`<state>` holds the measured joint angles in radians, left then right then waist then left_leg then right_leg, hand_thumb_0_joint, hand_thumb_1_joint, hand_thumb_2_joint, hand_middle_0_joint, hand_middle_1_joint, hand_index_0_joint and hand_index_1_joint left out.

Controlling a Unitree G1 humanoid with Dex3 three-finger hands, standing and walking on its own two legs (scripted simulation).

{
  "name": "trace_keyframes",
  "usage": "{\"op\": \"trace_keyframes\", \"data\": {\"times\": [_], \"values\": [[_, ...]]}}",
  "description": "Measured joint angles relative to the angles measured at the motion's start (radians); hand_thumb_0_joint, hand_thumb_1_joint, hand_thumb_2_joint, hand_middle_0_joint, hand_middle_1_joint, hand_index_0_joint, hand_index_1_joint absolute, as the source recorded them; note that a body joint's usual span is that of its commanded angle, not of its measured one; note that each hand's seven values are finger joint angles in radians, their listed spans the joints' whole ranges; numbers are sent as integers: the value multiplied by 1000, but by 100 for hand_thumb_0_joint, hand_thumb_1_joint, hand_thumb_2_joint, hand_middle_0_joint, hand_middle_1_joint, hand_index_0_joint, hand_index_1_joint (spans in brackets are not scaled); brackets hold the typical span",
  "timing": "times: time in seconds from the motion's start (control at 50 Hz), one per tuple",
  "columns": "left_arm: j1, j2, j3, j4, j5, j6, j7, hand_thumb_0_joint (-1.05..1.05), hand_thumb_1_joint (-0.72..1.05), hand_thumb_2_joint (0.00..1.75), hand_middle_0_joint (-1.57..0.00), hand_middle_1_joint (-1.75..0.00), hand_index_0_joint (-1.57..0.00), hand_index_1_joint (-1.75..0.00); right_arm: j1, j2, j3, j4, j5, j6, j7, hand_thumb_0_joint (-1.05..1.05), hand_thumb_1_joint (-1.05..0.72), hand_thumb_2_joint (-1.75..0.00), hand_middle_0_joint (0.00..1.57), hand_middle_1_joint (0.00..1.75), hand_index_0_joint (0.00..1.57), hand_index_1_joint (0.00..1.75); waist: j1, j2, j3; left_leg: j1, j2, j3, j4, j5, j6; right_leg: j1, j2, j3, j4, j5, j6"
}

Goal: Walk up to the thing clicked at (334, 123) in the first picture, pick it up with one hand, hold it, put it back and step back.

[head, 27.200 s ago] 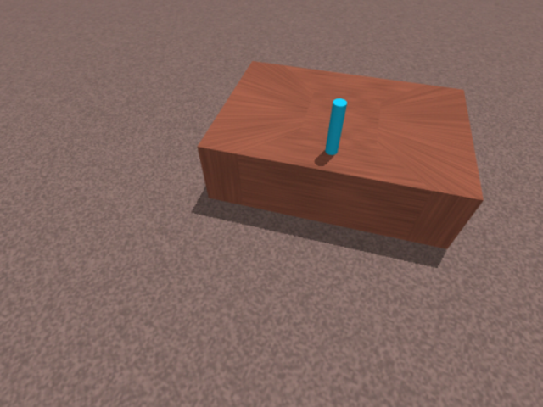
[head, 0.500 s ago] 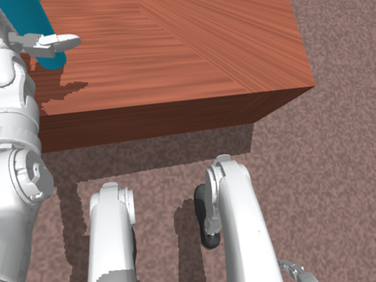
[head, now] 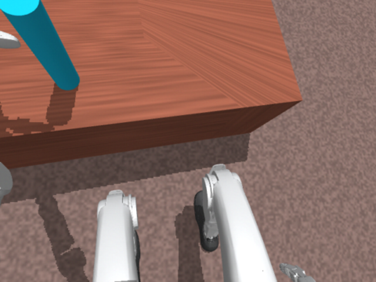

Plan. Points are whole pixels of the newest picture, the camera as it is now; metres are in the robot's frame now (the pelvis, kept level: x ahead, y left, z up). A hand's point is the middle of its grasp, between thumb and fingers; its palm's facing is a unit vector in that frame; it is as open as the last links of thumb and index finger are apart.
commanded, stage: rise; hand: left
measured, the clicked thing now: (49, 50) +0.57 +0.18 -0.02
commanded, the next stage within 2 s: home in 0.12 s
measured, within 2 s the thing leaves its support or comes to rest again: neither
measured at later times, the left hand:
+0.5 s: hand out of the picture +0.52 +0.31 +0.16, palm faces +0.25 -0.87 -0.41, open 17.3 cm
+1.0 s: hand out of the picture +0.33 +0.19 +0.18, palm faces +0.13 -0.94 -0.32, open 17.2 cm
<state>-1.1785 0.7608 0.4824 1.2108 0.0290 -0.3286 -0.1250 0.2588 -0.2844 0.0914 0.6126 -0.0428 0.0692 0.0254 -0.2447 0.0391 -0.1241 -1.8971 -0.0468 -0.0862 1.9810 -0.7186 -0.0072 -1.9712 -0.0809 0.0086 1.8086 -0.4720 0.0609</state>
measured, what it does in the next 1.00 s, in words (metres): rises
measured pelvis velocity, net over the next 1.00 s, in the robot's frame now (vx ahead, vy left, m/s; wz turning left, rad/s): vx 0.09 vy -0.02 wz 0.01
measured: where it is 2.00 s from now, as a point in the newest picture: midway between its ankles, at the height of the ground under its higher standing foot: (170, 251)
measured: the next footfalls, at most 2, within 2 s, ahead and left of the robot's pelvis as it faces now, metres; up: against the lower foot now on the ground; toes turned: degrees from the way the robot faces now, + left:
none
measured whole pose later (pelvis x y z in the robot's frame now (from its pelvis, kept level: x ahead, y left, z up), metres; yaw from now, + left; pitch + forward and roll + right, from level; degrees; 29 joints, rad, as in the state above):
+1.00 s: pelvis +0.09 -0.02 +0.26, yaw +0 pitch +10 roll -2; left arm 0.10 0.25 0.06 0.44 -0.02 0.10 0.13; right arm 0.23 -0.22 0.01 0.55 0.04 0.00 -0.12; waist -0.04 0.03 -0.11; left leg -0.58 0.04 -0.05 0.90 -0.51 -0.03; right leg -0.68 -0.03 -0.03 0.84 -0.34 0.02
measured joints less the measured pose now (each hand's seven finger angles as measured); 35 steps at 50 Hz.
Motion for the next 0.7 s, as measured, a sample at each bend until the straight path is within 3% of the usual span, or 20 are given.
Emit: {"op": "trace_keyframes", "data": {"times": [0.08, 0.12, 0.18, 0.26, 0.34, 0.46, 0.56, 0.7], "values": [[58, -22, -13, -41, -43, 44, -53, -1, -51, 10, -6, -6, -6, -6, 26, -14, -4, -15, 18, -5, -14, 0, -89, -90, 21, 30, 20, 30, 23, -3, -14, 74, 9, 4, -78, 9, 6, 78, 4, -5, -79, 6, -4], [88, -31, -44, -61, 8, 81, -37, -1, -50, 10, -6, -6, -5, -5, 25, -13, -12, -17, 24, 7, -18, 0, -88, -90, 21, 30, 20, 31, 30, -10, -11, 126, 15, 6, -119, 12, 8, 130, 7, -7, -119, 9, -7], [112, -53, -81, -72, 51, 150, 2, -1, -50, 9, -6, -4, -5, -4, 17, -6, -19, -17, 35, 26, -24, 0, -88, -90, 20, 30, 20, 31, 41, -22, -4, 214, 25, 10, -196, 24, 9, 219, 13, -10, -195, 18, -14], [182, -55, -50, -91, 100, 200, 48, -2, -51, 8, -7, -3, -5, -4, 8, 1, -21, -20, 42, 38, -26, 0, -89, -90, 20, 30, 20, 31, 40, -21, -4, 339, 41, 13, -307, 42, 9, 344, 24, -17, -306, 36, -21], [219, -23, -25, -52, 115, 222, 101, -2, -53, 7, -7, -4, -6, -5, 22, 13, -19, -17, 40, 39, -29, 0, -89, -90, 20, 30, 20, 31, 42, -22, -8, 466, 51, 16, -414, 60, 6, 470, 31, -21, -404, 48, -21], [273, -19, -87, 6, 107, 254, 139, -1, -54, 8, -9, -8, -8, -8, 52, 23, -34, 18, 39, 26, -21, 0, -90, -90, 20, 30, 20, 31, 78, -19, 14, 621, 61, 15, -557, 98, 0, 626, 36, -31, -539, 76, -24], [455, -138, -155, -112, 77, 303, 139, -1, -54, 8, -8, -8, -8, -8, 79, 15, -52, 15, 63, 24, -19, 0, -90, -90, 20, 30, 20, 31, 115, -12, 29, 746, 68, 25, -670, 128, -3, 747, 40, -27, -641, 99, -17], [805, -358, -228, -374, 25, 364, 183, -1, -52, 8, -8, -8, -7, -8, 66, 38, -72, 0, 92, 7, -72, 1, -90, -90, 20, 30, 20, 31, 127, -29, 0, 970, 82, 34, -837, 158, -13, 960, 50, -28, -781, 115, -23]]}}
